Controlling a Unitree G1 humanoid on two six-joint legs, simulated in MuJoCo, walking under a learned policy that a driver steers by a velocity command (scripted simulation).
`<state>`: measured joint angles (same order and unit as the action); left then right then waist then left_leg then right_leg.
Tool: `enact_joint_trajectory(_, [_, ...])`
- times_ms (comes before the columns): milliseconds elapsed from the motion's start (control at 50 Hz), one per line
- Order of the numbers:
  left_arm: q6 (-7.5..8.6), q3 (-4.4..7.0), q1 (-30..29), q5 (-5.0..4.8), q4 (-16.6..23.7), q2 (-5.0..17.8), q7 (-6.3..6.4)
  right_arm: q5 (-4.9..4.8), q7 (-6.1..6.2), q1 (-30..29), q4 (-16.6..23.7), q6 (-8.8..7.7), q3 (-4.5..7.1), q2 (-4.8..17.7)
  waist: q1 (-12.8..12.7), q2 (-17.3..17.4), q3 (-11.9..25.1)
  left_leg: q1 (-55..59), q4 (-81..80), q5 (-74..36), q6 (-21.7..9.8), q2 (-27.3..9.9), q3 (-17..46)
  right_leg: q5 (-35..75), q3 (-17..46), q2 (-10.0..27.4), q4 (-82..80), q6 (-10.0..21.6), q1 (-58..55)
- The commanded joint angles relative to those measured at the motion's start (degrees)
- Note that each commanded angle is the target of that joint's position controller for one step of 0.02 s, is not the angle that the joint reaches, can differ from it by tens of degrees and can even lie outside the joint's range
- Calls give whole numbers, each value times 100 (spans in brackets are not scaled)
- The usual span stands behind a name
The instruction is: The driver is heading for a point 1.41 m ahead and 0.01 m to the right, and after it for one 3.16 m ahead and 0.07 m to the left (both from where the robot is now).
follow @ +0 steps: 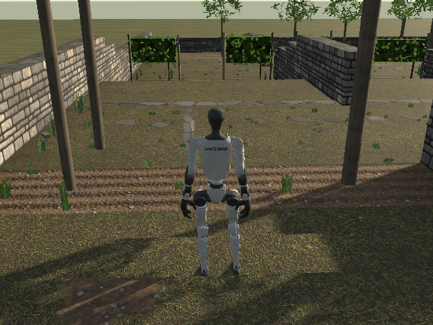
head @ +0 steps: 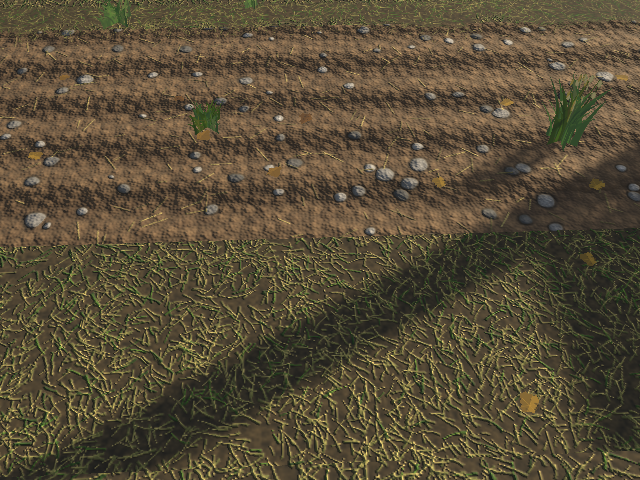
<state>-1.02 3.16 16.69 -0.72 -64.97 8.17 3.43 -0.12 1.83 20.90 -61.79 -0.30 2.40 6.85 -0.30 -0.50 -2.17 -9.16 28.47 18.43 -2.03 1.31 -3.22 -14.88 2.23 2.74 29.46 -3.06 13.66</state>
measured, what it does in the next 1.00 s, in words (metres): walks ahead: right foot, then left foot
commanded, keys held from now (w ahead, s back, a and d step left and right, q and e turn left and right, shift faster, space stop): w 1.00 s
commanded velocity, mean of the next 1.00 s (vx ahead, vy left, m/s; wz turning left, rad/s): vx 0.39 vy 0.00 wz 0.00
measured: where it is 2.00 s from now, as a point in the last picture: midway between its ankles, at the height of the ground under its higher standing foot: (394, 331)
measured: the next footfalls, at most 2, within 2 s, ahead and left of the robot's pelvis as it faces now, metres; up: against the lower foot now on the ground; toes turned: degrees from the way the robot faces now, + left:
right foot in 0.32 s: +0.15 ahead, -0.17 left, +0.00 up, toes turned -4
left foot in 0.80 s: +0.44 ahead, +0.06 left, +0.00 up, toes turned +2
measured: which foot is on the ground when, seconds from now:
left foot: down 0.00-0.32, up 0.34-0.78, down 0.80-1.00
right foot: down 0.00-0.04, up 0.06-0.30, down 0.32-0.80, up 0.82-1.00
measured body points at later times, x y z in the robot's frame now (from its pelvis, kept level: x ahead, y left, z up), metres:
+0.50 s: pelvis +0.14 -0.08 +0.00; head +0.14 -0.10 +0.45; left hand +0.09 +0.14 -0.14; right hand +0.21 -0.33 -0.14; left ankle +0.14 +0.07 -0.64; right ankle +0.11 -0.17 -0.74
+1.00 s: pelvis +0.40 -0.04 +0.00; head +0.41 -0.04 +0.45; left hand +0.48 +0.23 -0.13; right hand +0.42 -0.28 -0.15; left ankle +0.40 +0.06 -0.74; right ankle +0.38 -0.18 -0.65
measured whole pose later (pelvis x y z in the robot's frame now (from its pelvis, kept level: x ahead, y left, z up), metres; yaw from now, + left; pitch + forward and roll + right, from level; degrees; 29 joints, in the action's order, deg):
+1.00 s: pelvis +0.40 -0.04 +0.00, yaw +0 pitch +2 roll +1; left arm 4.7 3.7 12.8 -1.8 -55.0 13.9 0.5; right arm -0.6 -3.0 18.6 -55.3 -5.8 2.6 11.7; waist 1.5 -1.4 0.5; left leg -15.7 28.8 15.1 -3.5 2.8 -3.5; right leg -18.4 3.0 4.1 69.5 3.7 33.3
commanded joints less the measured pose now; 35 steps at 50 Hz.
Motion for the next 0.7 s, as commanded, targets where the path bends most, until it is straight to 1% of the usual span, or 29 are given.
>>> enact_joint_trajectory(20, [3, 67, 434, -23, 38, 404, 33, -51, 44, 697, 5, 16, 132, 580, 71, 256, -219, -411, -888, 782, -140, -365, 499, -231, -406, -288, 90, 174, 80])
enact_joint_trajectory(40, [21, 90, 251, -57, 145, 443, 46, -115, 70, 822, 31, 30, 231, 868, 208, 550, -343, -373, -1144, 2152, -421, -664, 990, -1079, -681, -492, 712, 216, 603])
enact_joint_trajectory(60, [82, 98, -67, -64, 339, 475, 41, -157, 81, 1032, 60, 13, 305, 1110, 368, 881, -605, -295, -1606, 3233, -811, -1339, 1906, -1483, -794, -468, 1407, 291, 1403])
enact_joint_trajectory(80, [185, 85, -467, -103, 570, 480, 6, -140, 96, 1131, 97, -56, 382, 1315, 525, 1118, -952, -422, -2044, 3549, -1246, -2032, 2913, -1548, -465, -129, 2318, 412, 2073])
enact_joint_trajectory(100, [296, 95, -754, -173, 739, 470, -35, -49, 107, 1118, 132, -169, 372, 1265, 525, 1005, -1160, -224, -2222, 3195, -1485, -2393, 3434, -1652, -115, 141, 3122, 512, 2858])
enact_joint_trajectory(120, [388, 114, -677, -192, 748, 460, -73, -33, 91, 991, 156, -280, 332, 1121, 383, 807, -1159, 103, -2116, 2687, -1480, -2427, 3394, -1448, 83, 341, 3481, 594, 3350])
enact_joint_trajectory(140, [460, 144, -485, -180, 701, 503, -116, -91, 61, 804, 203, -352, 293, 985, 246, 656, -1020, 328, -1978, 2179, -1340, -2261, 3058, -1173, 170, 466, 3431, 647, 3500])
enact_joint_trajectory(180, [564, 176, -485, -117, 687, 556, -191, -134, 28, 576, 281, -353, 263, 913, 178, 520, -695, 217, -1836, 1198, -983, -1769, 2041, -786, -47, 459, 2377, 616, 2848])
enact_joint_trajectory(220, [589, 137, -499, -105, 655, 393, -280, -109, 15, 504, 325, -302, 304, 1119, 137, 667, -474, -507, -1628, 781, -810, -1375, 1270, -632, -498, 116, 1586, 504, 1586])
enact_joint_trajectory(240, [572, 135, -378, -119, 614, 391, -315, -126, 8, 512, 327, -292, 330, 1222, 72, 711, -408, -850, -1450, 869, -813, -1318, 1110, -568, -685, -42, 1328, 438, 1048])
enact_joint_trajectory(260, [550, 127, -147, -144, 546, 381, -336, -190, 5, 482, 323, -282, 332, 1274, -86, 662, -343, -1206, -1228, 1061, -797, -1302, 1022, -202, -838, -175, 948, 405, 461])
enact_joint_trajectory(280, [517, 167, 182, -153, 418, 452, -334, -211, -2, 471, 324, -285, 326, 1283, -231, 558, -269, -1549, -943, 1220, -735, -1259, 980, 5, -998, -354, 739, 369, -137])
enact_joint_trajectory(300, [487, 234, 676, -144, 259, 558, -308, -190, -10, 449, 326, -299, 293, 1224, -448, 454, -143, -1801, -446, 1057, -648, -1147, 897, -134, -1137, -531, 638, 393, -713])
enact_joint_trajectory(320, [509, 331, 1385, -149, 135, 778, -274, -140, -31, 277, 365, -331, 218, 1026, -838, 46, 50, -2284, 981, 281, -393, -886, 514, -395, -545, -191, 352, 592, -1445])
enact_joint_trajectory(340, [571, 451, 2093, -39, 103, 1528, -259, -114, -40, 156, 635, -419, 74, 458, -897, -1846, 416, -3459, 3841, 662, 33, -208, -260, -1158, 2407, 1476, -868, 1374, -2040])
enact_joint_trajectory(360, [695, 328, 2257, 95, 52, 1428, -383, -285, -52, 153, 799, -580, 80, 407, -749, -1778, 700, -4250, 5037, 1236, -61, 95, 807, -2070, 4871, 2127, -2006, 2068, -2233])
enact_joint_trajectory(380, [782, 226, 1699, 51, 113, 1248, -436, -427, -69, -16, 903, -655, 117, 654, -460, -1086, 85, -4882, 5477, 779, -230, -275, 951, -2265, 4518, 2229, -1922, 1960, -1948])
enact_joint_trajectory(400, [823, 111, 1169, 28, 241, 940, -491, -340, -85, -265, 958, -657, 125, 790, -349, -578, -164, -4887, 5508, 218, -355, -516, 850, -1708, 3534, 1959, -1668, 1732, -1484])
enact_joint_trajectory(420, [814, 35, 695, 53, 376, 835, -528, -190, -60, -237, 906, -629, 156, 815, -158, -189, -157, -4506, 5135, -362, -382, -739, 816, -1071, 2664, 1642, -1623, 1526, -974])
enact_joint_trajectory(440, [786, -21, 416, 79, 461, 731, -534, -122, -49, -117, 898, -559, 220, 933, 40, -327, -112, -3952, 4592, -731, -364, -893, 808, -540, 1934, 1312, -1728, 1342, -513])
enact_joint_trajectory(460, [754, -55, 386, 98, 445, 631, -507, -134, -65, -23, 857, -474, 260, 991, 120, -570, -121, -3566, 4208, -888, -308, -945, 743, -206, 1439, 1073, -1813, 1236, -263])
enact_joint_trajectory(480, [751, -81, 584, 102, 386, 595, -455, -140, -90, -98, 873, -414, 258, 965, 91, -586, -143, -3422, 3978, -1083, -246, -912, 643, 247, 1157, 977, -1904, 1242, -198])
enact_joint_trajectory(500, [745, -86, 782, 104, 329, 641, -400, -127, -98, -257, 918, -374, 259, 934, 64, -476, -192, -3477, 3699, -1247, -183, -891, 563, 669, 946, 939, -1949, 1268, -273])
enact_joint_trajectory(560, [707, -78, 1092, 104, 277, 854, -239, -49, -103, -1107, 1261, -370, 198, 800, -74, -276, -241, -3761, 2488, -1807, -70, -846, 501, 2092, 573, 960, -1923, 1261, -689])
enact_joint_trajectory(580, [681, -78, 1108, 106, 298, 887, -216, -61, -125, -1353, 1351, -383, 171, 742, -120, -268, -229, -3652, 2018, -2047, -46, -793, 453, 2184, 436, 907, -1932, 1225, -726])
enact_joint_trajectory(600, [666, -82, 1064, 71, 338, 907, -183, -77, -170, -1790, 1521, -412, 166, 762, -201, -227, -277, -3475, 1481, -2351, -32, -711, 393, 2219, 296, 823, -2008, 1152, -658])
enact_joint_trajectory(620, [659, -72, 1089, 55, 346, 960, -166, -104, -209, -2009, 1589, -420, 148, 725, -256, -307, -293, -3267, 1161, -2503, 0, -596, 269, 2057, 178, 760, -2083, 1127, -639])
enact_joint_trajectory(640, [669, -55, 1140, 89, 340, 996, -187, -123, -237, -2096, 1627, -395, 135, 702, -273, -414, -193, -2797, 1184, -2559, 50, -485, 161, 2088, 25, 688, -2105, 1158, -469])
enact_joint_trajectory(700, [624, -23, 1339, 9, 254, 936, -240, -161, -314, -2426, 1767, -385, 95, 742, -334, -404, -461, -2785, 930, -2175, -37, -438, 154, 2046, -22, 857, -1961, 1283, -815])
